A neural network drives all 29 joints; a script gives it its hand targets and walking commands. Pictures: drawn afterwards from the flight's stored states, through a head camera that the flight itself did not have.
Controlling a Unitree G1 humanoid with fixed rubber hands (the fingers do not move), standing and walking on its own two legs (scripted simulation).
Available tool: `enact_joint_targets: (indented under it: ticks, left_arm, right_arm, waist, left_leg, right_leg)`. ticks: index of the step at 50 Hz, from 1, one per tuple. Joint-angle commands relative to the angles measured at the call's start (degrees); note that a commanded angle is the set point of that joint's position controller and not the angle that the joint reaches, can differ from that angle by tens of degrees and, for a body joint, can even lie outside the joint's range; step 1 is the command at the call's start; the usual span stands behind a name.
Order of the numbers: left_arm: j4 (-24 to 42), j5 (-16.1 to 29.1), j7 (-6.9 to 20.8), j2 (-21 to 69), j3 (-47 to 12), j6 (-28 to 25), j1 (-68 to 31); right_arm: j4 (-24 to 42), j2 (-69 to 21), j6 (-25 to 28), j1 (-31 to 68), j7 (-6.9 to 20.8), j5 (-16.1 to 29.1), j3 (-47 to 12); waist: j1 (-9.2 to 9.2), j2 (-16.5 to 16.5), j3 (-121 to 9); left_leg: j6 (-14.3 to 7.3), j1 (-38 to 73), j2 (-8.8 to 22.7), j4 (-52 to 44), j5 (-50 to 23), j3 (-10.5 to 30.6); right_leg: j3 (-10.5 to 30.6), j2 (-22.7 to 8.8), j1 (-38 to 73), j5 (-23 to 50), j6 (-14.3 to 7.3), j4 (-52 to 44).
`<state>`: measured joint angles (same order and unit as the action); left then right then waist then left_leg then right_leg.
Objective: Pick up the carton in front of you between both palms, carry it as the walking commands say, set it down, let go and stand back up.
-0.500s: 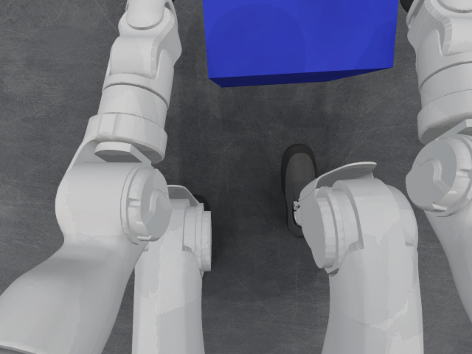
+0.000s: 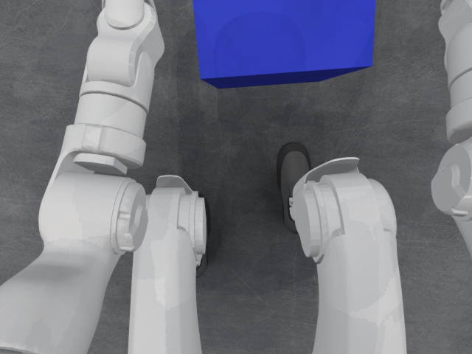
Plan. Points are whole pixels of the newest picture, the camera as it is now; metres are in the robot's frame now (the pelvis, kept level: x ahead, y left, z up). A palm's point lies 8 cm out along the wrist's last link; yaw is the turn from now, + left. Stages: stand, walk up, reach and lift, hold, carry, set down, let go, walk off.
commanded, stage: set down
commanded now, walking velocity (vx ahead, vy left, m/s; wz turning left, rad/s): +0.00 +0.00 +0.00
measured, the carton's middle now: (272, 13) +0.54 -0.12 -0.27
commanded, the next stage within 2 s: let go in 0.84 s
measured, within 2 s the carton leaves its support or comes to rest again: neither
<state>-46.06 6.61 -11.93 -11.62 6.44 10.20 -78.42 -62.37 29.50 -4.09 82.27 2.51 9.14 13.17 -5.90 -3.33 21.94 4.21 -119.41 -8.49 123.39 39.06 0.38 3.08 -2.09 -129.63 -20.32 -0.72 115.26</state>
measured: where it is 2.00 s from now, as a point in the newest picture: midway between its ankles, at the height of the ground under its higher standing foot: (244, 226)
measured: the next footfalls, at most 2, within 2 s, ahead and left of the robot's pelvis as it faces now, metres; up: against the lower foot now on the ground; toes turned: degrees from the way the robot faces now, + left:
none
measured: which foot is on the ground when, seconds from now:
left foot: down 0.00-1.00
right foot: down 0.00-1.00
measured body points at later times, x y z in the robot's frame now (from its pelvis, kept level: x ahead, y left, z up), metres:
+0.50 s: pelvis +0.03 +0.00 +0.12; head +0.36 -0.07 +0.42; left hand +0.58 +0.05 +0.00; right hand +0.52 -0.33 +0.00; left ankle +0.09 +0.12 -0.36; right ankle +0.17 -0.13 -0.36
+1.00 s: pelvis +0.06 -0.02 +0.25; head +0.34 -0.08 +0.59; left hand +0.56 +0.06 +0.15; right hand +0.50 -0.34 +0.14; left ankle +0.09 +0.12 -0.36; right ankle +0.17 -0.13 -0.36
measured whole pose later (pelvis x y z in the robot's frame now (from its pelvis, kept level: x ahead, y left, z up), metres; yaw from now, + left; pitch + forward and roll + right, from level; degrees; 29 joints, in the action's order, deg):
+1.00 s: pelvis +0.06 -0.02 +0.25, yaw -3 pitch +43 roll +5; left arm -40.1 -3.2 -6.9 -5.2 14.7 10.4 -53.1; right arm -48.3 19.9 -8.2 55.8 7.1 -5.1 20.1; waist -2.9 -2.1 -3.5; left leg 3.0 -83.2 -3.7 66.0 25.7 2.3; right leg 2.4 0.3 -92.0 -12.5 -1.4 61.8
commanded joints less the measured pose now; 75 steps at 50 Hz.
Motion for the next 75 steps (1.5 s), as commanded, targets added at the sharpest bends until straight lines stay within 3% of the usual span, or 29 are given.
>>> enact_joint_targets:
  ticks: [1,4,10,14,17,21,25,31,43,46,51,56,59,67,71,75]
  left_arm:
    - [3.71,-3.52,0.32,-3.59,6.09,1.35,-11.96]
    - [-0.61,-5.03,1.26,-3.52,8.31,1.22,-10.27]
    - [-1.79,-5.62,2.14,-2.43,9.39,-0.10,-7.38]
    - [3.18,-5.19,2.17,-1.18,7.54,-0.01,-5.15]
    - [9.74,-4.65,1.84,-0.65,5.98,0.47,-4.39]
    - [15.37,-4.84,1.37,-0.30,5.28,2.11,-2.51]
    - [16.30,-5.49,1.41,0.36,6.13,3.47,1.05]
    - [14.00,-6.55,2.63,1.80,7.45,2.66,6.80]
    - [10.03,-8.56,4.97,2.08,8.78,-0.45,11.01]
    - [11.01,-9.96,5.01,2.91,8.55,-0.79,17.25]
    - [16.56,-12.71,5.15,3.53,6.79,-1.79,32.64]
    - [21.90,-11.41,6.87,2.15,4.37,-4.23,40.36]
    - [21.42,-10.49,8.38,1.72,3.83,-5.67,46.21]
    - [16.95,-10.52,11.39,0.29,2.26,-8.97,66.71]
    - [19.43,-9.70,12.29,-1.14,1.07,-11.19,72.90]
    - [22.39,-9.01,13.25,-2.30,-0.02,-12.10,78.76]
  right_arm:
    - [8.42,6.97,-2.17,11.88,-0.58,-3.12,1.21]
    - [8.03,4.58,-2.92,10.70,-0.19,-5.22,2.15]
    - [9.08,3.08,-3.07,6.63,0.93,-7.22,3.26]
    - [11.19,3.36,-3.72,1.75,1.36,-8.20,4.91]
    - [16.41,4.60,-4.18,0.09,1.37,-8.50,6.30]
    - [21.77,5.34,-5.48,-1.35,1.91,-7.66,6.45]
    - [23.96,4.86,-6.59,-3.14,2.69,-7.45,6.49]
    - [21.07,1.42,-6.21,-8.33,3.81,-9.16,6.54]
    - [17.61,-1.23,-3.47,-11.98,4.41,-12.66,8.37]
    - [18.51,-1.99,-3.12,-18.20,4.58,-14.42,8.10]
    - [26.74,-3.54,-2.54,-32.29,4.57,-16.73,4.54]
    - [33.08,-5.36,-1.18,-41.26,4.19,-14.26,0.89]
    - [34.61,-6.87,-0.16,-48.02,3.89,-13.06,-0.01]
    - [35.90,-10.98,2.55,-70.50,2.41,-10.62,-3.98]
    - [38.77,-11.41,4.61,-78.51,1.32,-9.42,-5.60]
    - [41.79,-12.09,5.44,-86.13,0.90,-8.55,-7.00]
  waist:
    - [-2.11,7.04,-74.64]
    - [-0.88,8.21,-69.12]
    - [-0.47,8.82,-71.53]
    - [-1.99,7.52,-77.80]
    - [-2.89,5.53,-83.93]
    - [-2.20,3.26,-89.66]
    - [-1.23,4.94,-89.92]
    - [-0.38,7.16,-84.10]
    - [0.48,5.28,-76.99]
    - [0.60,4.62,-80.23]
    - [1.34,5.59,-80.84]
    - [1.45,8.19,-71.57]
    - [1.78,8.76,-66.47]
    - [4.28,7.99,-55.04]
    - [4.28,7.76,-49.93]
    - [4.28,5.69,-43.31]
  left_leg:
    - [-0.88,7.65,-0.22,-19.66,-1.68,-7.95]
    - [-0.95,5.37,-0.19,-22.02,-1.71,-7.60]
    - [-0.60,5.96,-0.13,-26.75,-4.38,-7.38]
    - [-0.30,10.89,-0.38,-30.66,-6.69,-7.45]
    - [0.04,16.17,-0.67,-33.44,-9.42,-7.60]
    - [0.31,22.51,-0.72,-37.15,-12.86,-7.62]
    - [0.13,23.92,-0.42,-41.81,-14.43,-7.13]
    - [0.04,23.72,0.07,-49.33,-16.22,-6.20]
    - [0.28,32.28,2.03,-63.63,-17.44,-4.15]
    - [0.32,37.89,2.45,-66.89,-20.41,-3.85]
    - [0.04,44.82,2.44,-72.26,-22.94,-4.18]
    - [-1.22,47.93,3.16,-77.41,-19.57,-2.97]
    - [-1.77,50.98,3.55,-79.74,-19.13,-2.48]
    - [-2.83,59.90,4.85,-86.62,-21.62,-1.26]
    - [-3.37,68.37,5.12,-91.29,-23.74,-0.71]
    - [-3.62,80.19,5.49,-96.11,-26.84,-0.04]
  right_leg:
    - [-2.90,1.24,62.65,4.36,1.10,-12.49]
    - [-3.21,1.78,58.71,1.50,1.44,-14.97]
    - [-3.44,2.55,61.87,6.78,2.00,-17.60]
    - [-4.16,3.10,66.65,12.41,2.25,-20.45]
    - [-5.01,3.49,70.11,17.07,2.10,-22.83]
    - [-5.57,3.90,73.78,21.53,1.67,-26.19]
    - [-5.53,4.10,78.77,23.54,1.79,-30.32]
    - [-4.72,4.25,83.39,25.65,2.09,-37.01]
    - [-2.62,4.13,92.61,23.66,1.21,-51.21]
    - [-2.39,4.04,98.37,26.61,0.81,-54.11]
    - [-1.18,3.49,111.00,31.86,0.25,-59.36]
    - [0.77,2.66,116.64,27.09,0.26,-65.47]
    - [1.84,2.43,119.52,26.18,0.44,-68.25]
    - [3.98,1.56,128.75,33.36,0.91,-74.24]
    - [3.55,1.58,132.92,36.23,1.11,-78.22]
    - [1.35,2.28,133.63,32.96,1.32,-83.10]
